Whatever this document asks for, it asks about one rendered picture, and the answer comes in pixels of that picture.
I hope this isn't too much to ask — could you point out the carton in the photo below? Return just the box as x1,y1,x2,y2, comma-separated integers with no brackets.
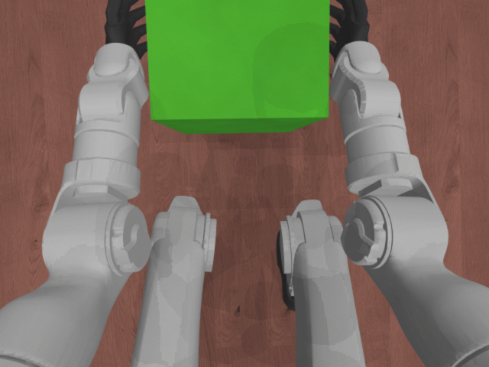
145,0,330,134

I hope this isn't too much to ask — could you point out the robot left hand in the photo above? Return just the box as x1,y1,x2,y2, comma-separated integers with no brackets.
105,0,147,59

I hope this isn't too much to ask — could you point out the robot left forearm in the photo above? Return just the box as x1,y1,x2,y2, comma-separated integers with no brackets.
42,43,149,264

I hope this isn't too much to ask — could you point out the left robot shin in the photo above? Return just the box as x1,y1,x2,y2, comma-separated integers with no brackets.
151,196,202,248

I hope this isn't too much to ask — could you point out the left robot upper arm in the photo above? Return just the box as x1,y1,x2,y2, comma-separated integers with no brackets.
0,201,151,367

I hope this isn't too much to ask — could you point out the robot right forearm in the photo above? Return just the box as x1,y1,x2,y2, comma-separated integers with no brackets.
329,41,449,241

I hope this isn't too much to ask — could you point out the robot right hand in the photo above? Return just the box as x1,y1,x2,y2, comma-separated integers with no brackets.
329,0,370,62

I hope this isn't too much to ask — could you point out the right robot upper arm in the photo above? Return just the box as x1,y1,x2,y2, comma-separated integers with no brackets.
341,195,489,367

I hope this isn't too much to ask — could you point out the right robot foot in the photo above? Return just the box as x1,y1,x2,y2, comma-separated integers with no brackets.
277,231,296,311

